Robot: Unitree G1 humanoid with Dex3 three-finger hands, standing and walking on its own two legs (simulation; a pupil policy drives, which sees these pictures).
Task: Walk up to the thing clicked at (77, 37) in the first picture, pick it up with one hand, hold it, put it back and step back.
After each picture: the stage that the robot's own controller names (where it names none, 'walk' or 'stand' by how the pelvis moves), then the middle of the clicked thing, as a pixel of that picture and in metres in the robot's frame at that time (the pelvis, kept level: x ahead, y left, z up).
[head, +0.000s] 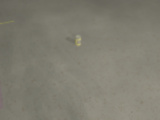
stand; (78, 40) +1.47 +0.01 -0.72
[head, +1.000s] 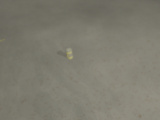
walk; (69, 53) +1.35 +0.22 -0.70
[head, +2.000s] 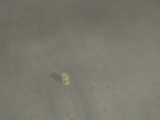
walk; (65, 78) +0.89 +0.23 -0.71
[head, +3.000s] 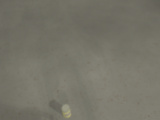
walk; (66, 110) +0.55 +0.17 -0.71
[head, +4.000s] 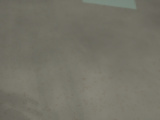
stand; out of the picture +0.38 +0.14 -0.71
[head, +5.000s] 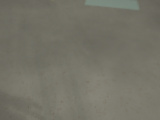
stand; out of the picture +0.37 +0.13 -0.73
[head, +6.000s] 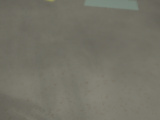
stand; out of the picture +0.37 +0.15 -0.73
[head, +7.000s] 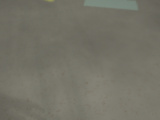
stand; out of the picture +0.37 +0.15 -0.73
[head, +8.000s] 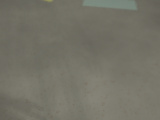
go down; out of the picture +0.36 +0.15 -0.73
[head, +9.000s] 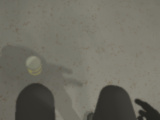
go down; (34, 65) +0.44 +0.19 -0.35
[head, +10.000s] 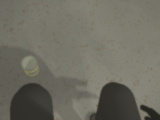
approach; (30, 66) +0.43 +0.21 -0.31
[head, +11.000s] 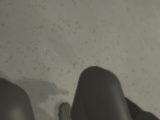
close in; out of the picture +0.41 +0.25 -0.22
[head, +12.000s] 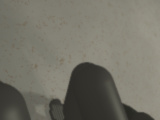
close; out of the picture +0.42 +0.26 -0.22
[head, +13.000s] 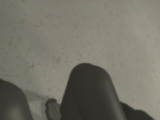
lift; out of the picture +0.41 +0.26 -0.22
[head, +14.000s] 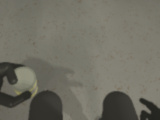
lift; (25, 84) +0.32 +0.20 -0.04
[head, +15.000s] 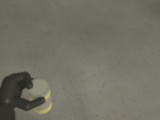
hold; (40, 96) +0.32 +0.15 +0.01
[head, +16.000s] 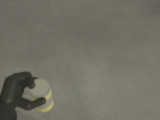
hold; (42, 95) +0.32 +0.14 +0.00
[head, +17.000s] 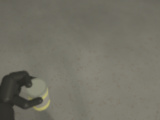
crouch; (38, 95) +0.33 +0.15 -0.04
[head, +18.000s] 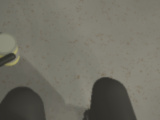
lower; (7, 50) +0.46 +0.20 -0.09
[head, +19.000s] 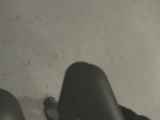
lower; out of the picture +0.43 +0.26 -0.22
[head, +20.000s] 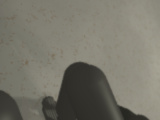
lower; out of the picture +0.43 +0.27 -0.23
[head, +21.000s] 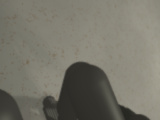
lower; out of the picture +0.43 +0.27 -0.22
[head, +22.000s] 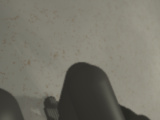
lower; out of the picture +0.42 +0.27 -0.22
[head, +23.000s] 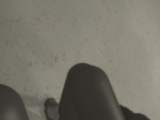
open; out of the picture +0.41 +0.25 -0.23
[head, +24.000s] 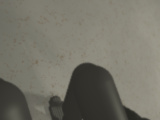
stand; out of the picture +0.41 +0.25 -0.23
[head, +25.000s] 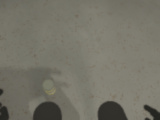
walk; (49, 87) +0.42 +0.17 -0.47
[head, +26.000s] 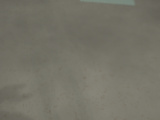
stand; out of the picture +0.37 +0.14 -0.66
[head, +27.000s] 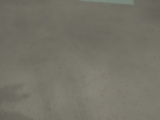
stand; out of the picture +0.38 +0.14 -0.67
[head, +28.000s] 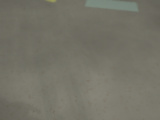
stand; out of the picture +0.39 +0.13 -0.71
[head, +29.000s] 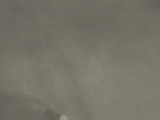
walk; out of the picture +0.42 +0.10 -0.69
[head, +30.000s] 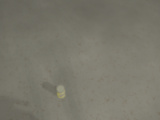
walk; (60, 91) +0.62 +0.11 -0.71
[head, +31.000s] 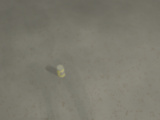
walk; (60, 71) +0.90 +0.26 -0.70
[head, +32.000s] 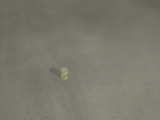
stand; (64, 73) +0.97 +0.15 -0.72
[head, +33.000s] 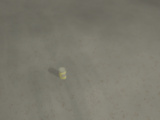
stand; (62, 73) +0.98 +0.18 -0.72
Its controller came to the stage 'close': yes
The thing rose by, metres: 0.70
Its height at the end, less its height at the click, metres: +0.00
